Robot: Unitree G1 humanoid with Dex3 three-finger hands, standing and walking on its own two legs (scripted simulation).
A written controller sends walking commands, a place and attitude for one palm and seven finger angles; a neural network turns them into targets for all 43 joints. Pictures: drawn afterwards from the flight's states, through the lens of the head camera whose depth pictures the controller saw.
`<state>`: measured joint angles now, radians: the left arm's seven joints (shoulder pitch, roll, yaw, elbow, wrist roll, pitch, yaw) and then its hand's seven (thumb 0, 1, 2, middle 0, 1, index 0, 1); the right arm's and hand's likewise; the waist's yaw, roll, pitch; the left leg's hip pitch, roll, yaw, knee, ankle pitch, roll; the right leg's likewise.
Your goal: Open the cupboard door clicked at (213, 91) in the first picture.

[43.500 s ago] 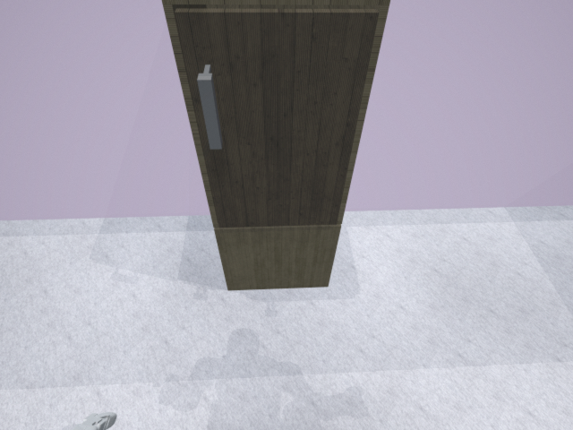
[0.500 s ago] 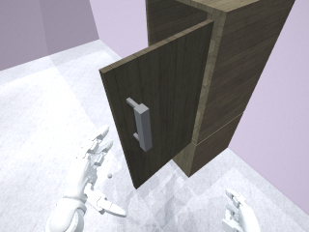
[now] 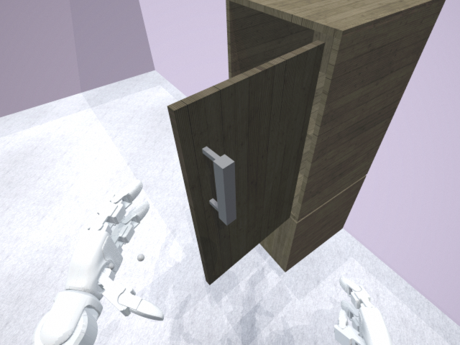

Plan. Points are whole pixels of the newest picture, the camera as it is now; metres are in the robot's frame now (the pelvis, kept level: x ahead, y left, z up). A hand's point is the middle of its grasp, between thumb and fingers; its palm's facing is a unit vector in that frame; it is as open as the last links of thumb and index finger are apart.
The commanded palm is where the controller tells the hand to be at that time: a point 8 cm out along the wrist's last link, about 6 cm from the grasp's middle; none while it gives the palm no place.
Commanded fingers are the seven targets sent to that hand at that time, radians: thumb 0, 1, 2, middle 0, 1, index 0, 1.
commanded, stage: draw the hand back to the body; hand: left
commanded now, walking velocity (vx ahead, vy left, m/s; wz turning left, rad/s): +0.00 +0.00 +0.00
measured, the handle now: (218, 186) +0.37 +0.06 +0.10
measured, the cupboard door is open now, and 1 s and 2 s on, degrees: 96 96 96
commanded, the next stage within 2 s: step back with the hand held close in 1.12 s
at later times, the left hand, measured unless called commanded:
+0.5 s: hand (77, 239) +0.21 +0.23 +0.15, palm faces +0.32 -0.88 -0.36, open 12.0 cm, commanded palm +0.17 +0.28 +0.17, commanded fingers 0.00 0.51 0.74 -0.19 -0.30 -0.19 -0.30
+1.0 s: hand (46, 230) +0.21 +0.27 +0.17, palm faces +0.43 -0.82 -0.38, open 7.6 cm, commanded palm +0.16 +0.31 +0.19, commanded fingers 0.00 0.90 0.90 -0.20 -0.30 -0.20 -0.30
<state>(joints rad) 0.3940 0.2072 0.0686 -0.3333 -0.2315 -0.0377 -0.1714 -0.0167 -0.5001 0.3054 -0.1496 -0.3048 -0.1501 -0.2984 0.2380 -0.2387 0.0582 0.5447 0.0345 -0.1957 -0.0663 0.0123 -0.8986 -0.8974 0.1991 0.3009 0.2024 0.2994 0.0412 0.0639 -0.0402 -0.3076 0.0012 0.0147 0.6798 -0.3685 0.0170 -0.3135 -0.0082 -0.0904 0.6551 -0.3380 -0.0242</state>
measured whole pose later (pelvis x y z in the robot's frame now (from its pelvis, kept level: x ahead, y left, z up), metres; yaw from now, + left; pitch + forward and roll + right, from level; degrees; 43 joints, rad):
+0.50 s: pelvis +0.01 +0.01 +0.02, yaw -1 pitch -4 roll -1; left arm 0.47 0.30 0.20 -0.38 -0.04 -0.11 0.11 -0.01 0.18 0.60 -0.18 -0.31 -0.18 -0.30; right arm 0.20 -0.22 0.04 0.64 -0.02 -0.13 -0.07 0.01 -0.90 -0.90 0.20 0.30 0.20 0.30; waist 0.06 0.06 0.04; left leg -0.07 -0.01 0.04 0.41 -0.26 0.03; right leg -0.09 -0.01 -0.06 0.39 -0.22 0.00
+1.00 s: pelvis +0.02 +0.01 +0.02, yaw -2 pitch -5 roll -1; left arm 0.45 0.32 0.32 -0.37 -0.05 -0.10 0.11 0.01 0.86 0.89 -0.21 -0.31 -0.21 -0.30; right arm 0.18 -0.22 0.02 0.65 -0.01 -0.10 -0.06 0.01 -0.90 -0.90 0.20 0.30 0.20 0.30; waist 0.08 0.06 0.04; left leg -0.05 -0.01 0.04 0.39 -0.26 0.03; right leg -0.06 0.00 -0.06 0.35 -0.21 -0.01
